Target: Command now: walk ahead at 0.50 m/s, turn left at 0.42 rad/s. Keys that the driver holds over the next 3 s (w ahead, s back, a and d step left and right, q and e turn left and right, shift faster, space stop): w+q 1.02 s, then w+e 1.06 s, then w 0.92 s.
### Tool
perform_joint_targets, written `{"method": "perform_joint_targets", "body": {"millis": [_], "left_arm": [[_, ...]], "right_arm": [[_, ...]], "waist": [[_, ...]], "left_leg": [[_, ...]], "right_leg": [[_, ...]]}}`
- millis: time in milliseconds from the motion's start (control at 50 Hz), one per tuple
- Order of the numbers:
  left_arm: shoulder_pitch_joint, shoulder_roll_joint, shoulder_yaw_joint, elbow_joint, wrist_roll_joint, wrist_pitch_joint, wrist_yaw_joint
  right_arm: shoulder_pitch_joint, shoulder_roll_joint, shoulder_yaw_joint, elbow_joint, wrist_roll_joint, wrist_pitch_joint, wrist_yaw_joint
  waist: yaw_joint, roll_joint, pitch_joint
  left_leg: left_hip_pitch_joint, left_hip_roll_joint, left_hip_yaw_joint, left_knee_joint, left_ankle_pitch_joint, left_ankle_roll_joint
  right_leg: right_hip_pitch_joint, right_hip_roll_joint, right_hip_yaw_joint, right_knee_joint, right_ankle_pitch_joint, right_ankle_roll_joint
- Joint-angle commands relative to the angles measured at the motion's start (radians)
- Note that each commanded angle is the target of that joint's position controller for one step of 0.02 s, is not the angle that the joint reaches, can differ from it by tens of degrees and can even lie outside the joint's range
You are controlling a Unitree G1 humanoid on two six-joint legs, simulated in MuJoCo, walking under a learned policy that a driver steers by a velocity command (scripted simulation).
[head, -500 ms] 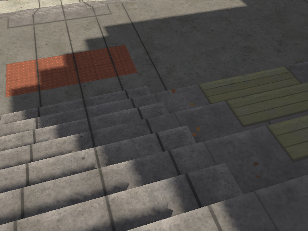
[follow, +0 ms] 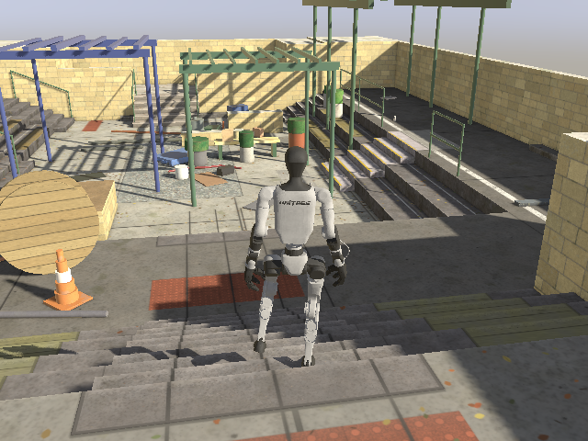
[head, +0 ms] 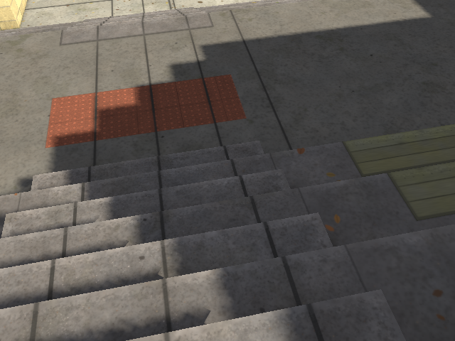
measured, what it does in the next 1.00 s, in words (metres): goes down, turning left: left foot 0.14 m lower, then right foot 0.14 m lower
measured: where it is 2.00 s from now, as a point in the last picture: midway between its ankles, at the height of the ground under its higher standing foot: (154, 298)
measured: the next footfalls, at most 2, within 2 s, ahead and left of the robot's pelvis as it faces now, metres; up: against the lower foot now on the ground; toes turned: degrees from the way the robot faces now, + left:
left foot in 0.34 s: +0.27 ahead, +0.18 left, -0.14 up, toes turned +13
right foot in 0.86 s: +0.58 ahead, +0.03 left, -0.28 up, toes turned +37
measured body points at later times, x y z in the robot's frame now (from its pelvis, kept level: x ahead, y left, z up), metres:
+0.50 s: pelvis +0.22 +0.09 -0.14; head +0.25 +0.10 +0.31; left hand +0.21 +0.36 -0.28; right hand +0.37 -0.12 -0.28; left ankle +0.23 +0.17 -0.86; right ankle +0.21 -0.08 -0.67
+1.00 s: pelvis +0.48 +0.09 -0.28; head +0.48 +0.07 +0.17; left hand +0.37 +0.32 -0.40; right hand +0.64 -0.10 -0.42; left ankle +0.35 +0.17 -0.73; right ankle +0.55 +0.01 -1.00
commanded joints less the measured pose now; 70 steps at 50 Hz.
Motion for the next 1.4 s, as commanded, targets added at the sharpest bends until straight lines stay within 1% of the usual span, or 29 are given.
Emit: {"method": "perform_joint_targets", "body": {"millis": [20,120,240,300,340,360,380,400,420,440,460,480,560,600,680,820,880,920,940,960,1000,1020,1120,1200,1280,1340,1360,1380,1400], "left_arm": [[-0.023,0.102,0.023,-0.042,-0.014,-0.031,0.034],[0.037,0.102,0.003,-0.015,-0.013,-0.017,0.081],[0.105,0.164,0.035,-0.026,-0.034,0.033,0.089],[0.090,0.191,0.048,-0.020,-0.036,0.054,0.085],[0.036,0.218,0.045,-0.019,-0.032,0.034,0.061],[0.097,0.131,0.034,-0.040,-0.009,0.009,0.056],[0.192,0.159,0.020,-0.065,-0.018,-0.030,0.029],[0.023,0.178,0.020,-0.179,-0.061,-0.052,0.022],[-0.124,0.145,0.008,-0.242,-0.091,-0.048,0.041],[-0.184,0.157,0.007,-0.236,-0.076,-0.025,0.071],[-0.162,0.140,0.003,-0.251,-0.051,-0.006,0.086],[-0.089,0.189,0.029,-0.215,-0.038,0.006,0.089],[-0.135,0.121,0.031,-0.264,0.030,0.016,0.081],[-0.120,0.166,0.053,-0.264,-0.012,0.003,0.049],[-0.337,0.124,0.038,-0.380,0.019,0.000,0.024],[-0.272,0.153,0.053,-0.412,-0.042,0.017,-0.011],[0.181,0.189,0.082,-0.226,-0.003,0.008,-0.023],[0.327,0.323,0.109,-0.175,-0.061,0.020,-0.047],[0.287,0.345,0.115,-0.141,-0.071,0.028,-0.036],[0.203,0.198,0.070,-0.158,-0.044,0.043,-0.005],[-0.028,0.075,0.005,-0.185,0.001,0.029,0.015],[-0.083,0.060,-0.007,-0.180,-0.002,0.024,0.018],[0.061,0.134,-0.005,-0.097,-0.006,0.005,0.051],[0.164,0.157,0.005,-0.060,-0.043,0.018,0.057],[0.210,0.133,0.006,-0.092,-0.023,0.037,0.050],[0.131,0.158,0.016,-0.132,-0.029,0.038,0.052],[0.180,0.115,0.012,-0.145,-0.029,0.028,0.047],[0.291,0.031,-0.006,-0.128,-0.041,0.017,0.041],[0.230,0.072,0.010,-0.160,-0.071,0.010,0.049]], "right_arm": [[0.048,-0.092,-0.030,-0.047,0.000,-0.005,0.020],[-0.132,-0.022,-0.006,-0.114,-0.031,-0.013,0.074],[-0.330,-0.016,0.017,-0.229,0.008,0.021,0.105],[-0.246,-0.058,0.001,-0.198,0.019,0.023,0.113],[0.061,-0.150,-0.047,-0.095,0.001,0.020,0.093],[0.133,-0.251,-0.060,-0.062,-0.006,0.011,0.093],[0.194,-0.247,-0.043,-0.079,0.017,0.012,0.104],[0.313,-0.270,-0.056,-0.057,0.029,0.027,0.096],[0.291,-0.273,-0.055,-0.013,0.025,0.033,0.074],[0.147,-0.191,-0.029,-0.057,-0.002,0.030,0.067],[0.041,-0.196,-0.022,-0.088,-0.021,0.013,0.067],[-0.089,-0.105,0.012,-0.133,-0.036,-0.016,0.078],[-0.123,-0.169,-0.009,-0.147,-0.018,-0.022,0.021],[0.003,-0.144,-0.010,-0.108,-0.017,-0.025,0.000],[0.058,-0.091,0.006,-0.108,0.018,-0.013,-0.027],[0.115,-0.117,0.004,-0.135,-0.003,0.035,-0.060],[0.234,0.036,0.046,-0.054,-0.005,0.022,-0.001],[0.376,-0.020,0.040,-0.092,0.062,-0.022,0.019],[0.207,-0.066,0.036,-0.160,0.079,-0.030,-0.001],[-0.017,-0.118,0.021,-0.189,0.065,-0.010,-0.021],[-0.088,-0.105,0.020,-0.231,0.031,0.029,-0.034],[-0.053,-0.065,0.023,-0.238,0.015,0.038,-0.030],[-0.123,-0.021,0.032,-0.245,-0.048,-0.009,0.022],[-0.218,-0.019,0.036,-0.264,-0.014,-0.017,0.051],[-0.352,-0.024,0.034,-0.293,0.000,-0.047,0.074],[-0.096,-0.093,-0.001,-0.217,-0.005,-0.077,0.088],[0.098,-0.181,-0.029,-0.167,-0.013,-0.082,0.094],[0.181,-0.205,-0.034,-0.132,0.013,-0.068,0.097],[0.222,-0.178,-0.032,-0.107,0.027,-0.061,0.097]], "waist": [[-0.036,-0.077,0.066],[0.023,-0.107,0.104],[0.138,-0.095,0.189],[0.100,-0.086,0.179],[-0.077,-0.012,-0.008],[-0.063,0.279,-0.084],[-0.058,0.290,-0.330],[-0.150,0.256,-0.434],[-0.124,0.106,-0.296],[-0.084,-0.094,-0.139],[-0.016,-0.067,-0.100],[0.063,-0.164,-0.011],[0.094,-0.020,-0.009],[0.061,0.014,-0.040],[0.000,-0.017,0.049],[-0.026,0.080,0.083],[0.102,-0.197,-0.076],[0.065,-0.496,-0.189],[0.071,-0.442,-0.099],[0.106,-0.187,0.055],[0.016,-0.089,0.196],[-0.029,-0.143,0.222],[-0.017,-0.118,0.114],[0.030,-0.150,0.095],[0.073,-0.152,0.133],[-0.085,-0.183,0.035],[-0.120,-0.073,-0.104],[-0.080,0.163,-0.234],[-0.106,0.233,-0.206]], "left_leg": [[-0.114,0.048,-0.131,-0.172,0.257,0.037],[0.128,-0.032,0.039,-0.517,0.720,0.048],[0.013,0.007,0.082,-0.680,0.451,0.033],[0.200,0.013,0.163,-0.775,0.242,0.073],[0.728,-0.096,0.278,-0.825,0.377,0.141],[1.094,0.056,0.063,-0.562,0.867,0.256],[1.292,0.189,-0.224,-0.490,0.807,0.417],[1.335,0.299,-0.475,-0.762,0.360,0.497],[1.252,0.313,-0.585,-0.896,-0.024,0.451],[1.073,0.290,-0.541,-0.912,-0.132,0.367],[0.878,0.302,-0.595,-0.885,-0.091,0.381],[0.634,0.241,-0.474,-0.831,-0.023,0.318],[0.250,0.017,-0.164,-0.816,0.352,0.261],[0.400,0.010,-0.206,-0.734,0.234,0.265],[0.258,-0.077,-0.218,-0.658,-0.204,0.231],[0.385,-0.073,-0.367,-0.356,-0.266,0.204],[-0.048,-0.255,-0.158,0.331,-0.688,0.086],[-0.442,-0.247,-0.083,0.925,-0.667,-0.003],[-0.592,-0.186,0.004,0.935,-0.506,-0.017],[-0.641,-0.127,0.053,0.917,-0.371,-0.001],[-0.408,-0.057,-0.019,0.747,-0.190,0.022],[-0.331,-0.056,-0.023,0.674,-0.183,0.031],[-0.054,-0.013,0.093,-0.159,0.360,0.007],[-0.048,0.006,0.083,-0.316,0.363,-0.022],[0.075,-0.048,0.163,-0.437,0.165,-0.022],[0.538,-0.110,0.196,-0.606,0.109,0.031],[0.857,0.052,0.012,-0.606,0.270,0.132],[1.029,0.258,-0.263,-0.681,0.176,0.258],[0.985,0.337,-0.410,-0.808,0.091,0.292]], "right_leg": [[0.060,-0.314,0.289,-0.255,0.336,-0.094],[-0.088,-0.239,0.052,-0.134,0.183,-0.036],[0.112,-0.360,0.139,0.092,0.105,-0.052],[0.083,-0.399,0.120,0.286,0.270,-0.025],[-0.071,-0.283,0.013,0.769,0.486,0.015],[-0.497,-0.134,-0.023,1.308,-0.361,0.095],[-0.660,-0.106,0.162,1.486,-0.505,0.129],[-0.767,-0.067,0.219,1.416,-0.450,0.148],[-0.917,-0.092,0.206,1.310,-0.343,0.146],[-0.918,-0.132,0.207,1.198,-0.205,0.119],[-0.834,-0.139,0.236,1.166,-0.172,0.116],[-0.710,-0.178,0.307,0.905,0.040,0.094],[-0.310,-0.141,0.220,0.422,0.338,0.143],[-0.422,-0.134,0.289,0.405,0.627,0.131],[-0.291,-0.057,0.270,0.007,0.818,0.104],[-0.087,-0.129,0.347,-0.308,0.578,0.057],[0.591,-0.230,0.319,-0.043,0.864,0.043],[0.782,-0.482,0.751,-0.103,0.545,-0.139],[0.706,-0.543,0.918,-0.288,0.052,-0.205],[0.533,-0.489,0.802,-0.377,-0.179,-0.167],[0.077,-0.395,0.623,-0.367,-0.109,-0.127],[-0.057,-0.340,0.519,-0.366,-0.049,-0.088],[-0.098,-0.194,0.302,-0.371,0.406,-0.087],[0.145,-0.258,0.373,-0.306,0.518,-0.125],[0.170,-0.255,0.421,-0.245,0.497,-0.144],[0.041,-0.156,0.371,0.077,0.791,-0.089],[-0.179,-0.081,0.356,0.359,0.608,-0.027],[-0.391,0.021,0.314,0.678,-0.153,0.020],[-0.535,0.019,0.354,0.773,-0.189,0.018]]}}
Over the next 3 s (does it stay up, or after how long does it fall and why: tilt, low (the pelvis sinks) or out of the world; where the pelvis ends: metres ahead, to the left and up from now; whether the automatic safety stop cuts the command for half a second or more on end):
stays up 1.41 0.33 -0.70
